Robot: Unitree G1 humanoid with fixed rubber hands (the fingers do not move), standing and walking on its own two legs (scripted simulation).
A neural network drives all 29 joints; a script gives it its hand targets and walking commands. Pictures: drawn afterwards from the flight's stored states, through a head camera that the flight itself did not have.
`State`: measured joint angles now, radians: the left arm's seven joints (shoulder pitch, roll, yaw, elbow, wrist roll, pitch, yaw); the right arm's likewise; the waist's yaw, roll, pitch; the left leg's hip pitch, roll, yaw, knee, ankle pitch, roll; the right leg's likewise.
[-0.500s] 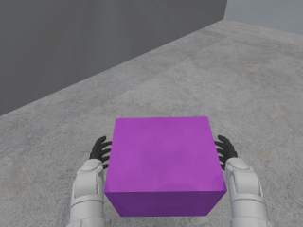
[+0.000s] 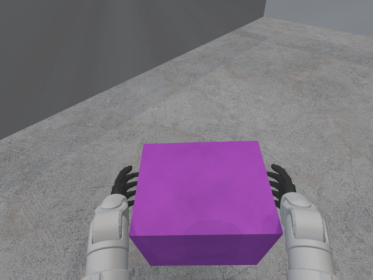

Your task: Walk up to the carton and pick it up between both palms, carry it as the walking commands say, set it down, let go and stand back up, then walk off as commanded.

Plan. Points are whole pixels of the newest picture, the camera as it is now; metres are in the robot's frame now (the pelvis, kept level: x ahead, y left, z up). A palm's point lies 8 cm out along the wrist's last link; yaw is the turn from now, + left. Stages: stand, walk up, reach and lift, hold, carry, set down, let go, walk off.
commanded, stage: reach and lift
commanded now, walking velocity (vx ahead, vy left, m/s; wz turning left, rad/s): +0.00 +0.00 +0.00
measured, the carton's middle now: (201, 206) +0.31 -0.01 -0.03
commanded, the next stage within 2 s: hold in 0.58 s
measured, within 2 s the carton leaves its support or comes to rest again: neither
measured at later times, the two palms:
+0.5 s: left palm (117, 203) +0.28 +0.18 +0.04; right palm (285, 202) +0.28 -0.18 +0.04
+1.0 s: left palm (116, 205) +0.27 +0.18 +0.04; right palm (284, 203) +0.28 -0.18 +0.04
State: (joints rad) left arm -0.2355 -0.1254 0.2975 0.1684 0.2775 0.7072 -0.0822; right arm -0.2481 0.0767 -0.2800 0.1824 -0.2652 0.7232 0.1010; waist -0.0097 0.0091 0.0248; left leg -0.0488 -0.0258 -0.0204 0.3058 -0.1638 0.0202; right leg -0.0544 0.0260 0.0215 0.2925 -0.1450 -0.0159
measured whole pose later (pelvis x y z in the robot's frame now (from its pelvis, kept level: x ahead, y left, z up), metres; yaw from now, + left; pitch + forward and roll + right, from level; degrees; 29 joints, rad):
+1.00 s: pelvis +0.00 +0.00 +0.00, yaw +0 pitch -6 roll +0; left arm -0.18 -0.10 0.26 0.13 0.25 0.72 -0.08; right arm -0.18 0.09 -0.25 0.12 -0.25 0.73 0.08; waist 0.00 0.01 0.03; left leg -0.03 -0.03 -0.02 0.31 -0.17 0.02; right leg -0.04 0.03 0.02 0.31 -0.16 -0.02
